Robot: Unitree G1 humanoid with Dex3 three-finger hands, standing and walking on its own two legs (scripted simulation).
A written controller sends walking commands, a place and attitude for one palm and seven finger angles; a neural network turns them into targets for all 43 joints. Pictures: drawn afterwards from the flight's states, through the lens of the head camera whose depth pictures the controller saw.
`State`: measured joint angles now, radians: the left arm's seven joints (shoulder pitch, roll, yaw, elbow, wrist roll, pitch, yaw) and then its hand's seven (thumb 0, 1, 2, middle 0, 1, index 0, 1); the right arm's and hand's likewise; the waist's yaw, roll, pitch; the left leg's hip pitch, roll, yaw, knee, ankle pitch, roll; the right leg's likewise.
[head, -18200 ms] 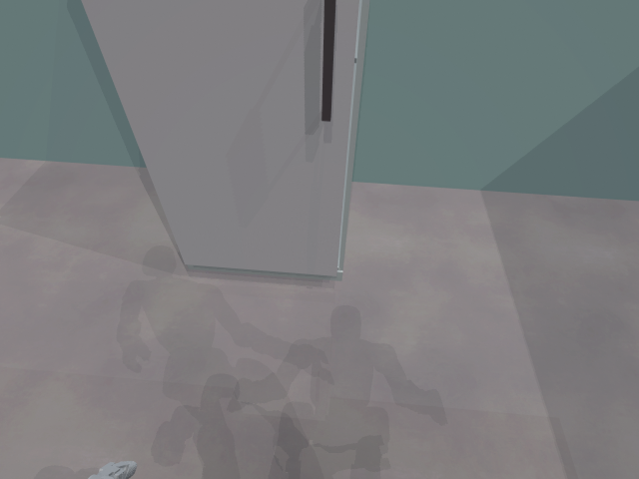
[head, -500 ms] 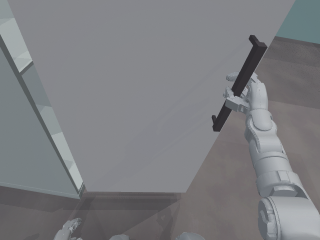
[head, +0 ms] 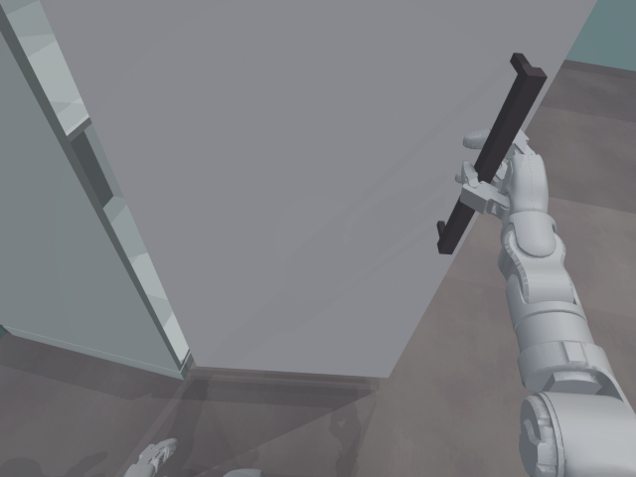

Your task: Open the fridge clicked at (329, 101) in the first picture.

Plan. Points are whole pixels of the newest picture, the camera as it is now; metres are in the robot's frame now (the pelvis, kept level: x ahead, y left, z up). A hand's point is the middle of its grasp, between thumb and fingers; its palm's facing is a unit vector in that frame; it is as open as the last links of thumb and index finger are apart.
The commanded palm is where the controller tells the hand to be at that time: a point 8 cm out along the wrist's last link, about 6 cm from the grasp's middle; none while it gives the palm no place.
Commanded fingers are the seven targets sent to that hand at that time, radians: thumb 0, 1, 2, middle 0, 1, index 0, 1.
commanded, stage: loosen the grip on the handle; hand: right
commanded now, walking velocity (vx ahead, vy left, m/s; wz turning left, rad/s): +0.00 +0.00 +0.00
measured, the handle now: (475, 169) +0.48 -0.15 +0.16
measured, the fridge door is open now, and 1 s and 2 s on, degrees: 79 75 75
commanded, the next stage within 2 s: slip the hand off the handle in 0.66 s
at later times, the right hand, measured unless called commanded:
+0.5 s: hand (461, 195) +0.46 -0.14 +0.13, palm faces +0.06 +0.98 -0.19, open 12.8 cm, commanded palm +0.43 -0.19 +0.14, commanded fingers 0.00 0.55 -0.20 0.29 1.20 0.29 1.20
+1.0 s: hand (480, 192) +0.48 -0.17 +0.12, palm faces +0.11 +0.97 -0.20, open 14.5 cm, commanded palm +0.44 -0.23 +0.13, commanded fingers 0.00 0.55 -0.20 0.25 1.15 0.25 1.15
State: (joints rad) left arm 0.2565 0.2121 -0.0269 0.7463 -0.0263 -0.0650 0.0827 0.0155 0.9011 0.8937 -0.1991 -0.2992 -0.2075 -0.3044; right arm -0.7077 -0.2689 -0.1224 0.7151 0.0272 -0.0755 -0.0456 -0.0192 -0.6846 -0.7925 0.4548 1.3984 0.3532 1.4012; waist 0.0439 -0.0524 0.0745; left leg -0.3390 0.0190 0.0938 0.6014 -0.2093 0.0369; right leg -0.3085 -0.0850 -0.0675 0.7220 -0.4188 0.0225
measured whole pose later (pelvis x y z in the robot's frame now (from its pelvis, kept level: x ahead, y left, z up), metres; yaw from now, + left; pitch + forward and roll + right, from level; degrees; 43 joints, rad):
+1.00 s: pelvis +0.04 -0.01 +0.00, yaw +1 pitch +7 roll +0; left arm 0.30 0.25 -0.01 0.66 -0.02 -0.10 0.01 0.01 0.90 0.89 -0.20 -0.30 -0.21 -0.30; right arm -0.66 -0.30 -0.19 0.83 -0.02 -0.25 -0.03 -0.02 0.55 -0.20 0.29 1.17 0.29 1.17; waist 0.06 0.01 -0.06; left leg -0.47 0.04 0.06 0.58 -0.23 0.01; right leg -0.38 -0.03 -0.09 0.58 -0.32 0.00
